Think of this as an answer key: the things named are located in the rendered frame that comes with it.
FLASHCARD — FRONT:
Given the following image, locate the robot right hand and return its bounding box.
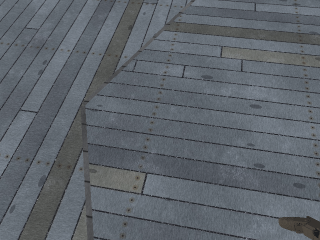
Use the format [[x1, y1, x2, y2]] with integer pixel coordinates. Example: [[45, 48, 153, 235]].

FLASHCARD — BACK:
[[278, 216, 320, 240]]

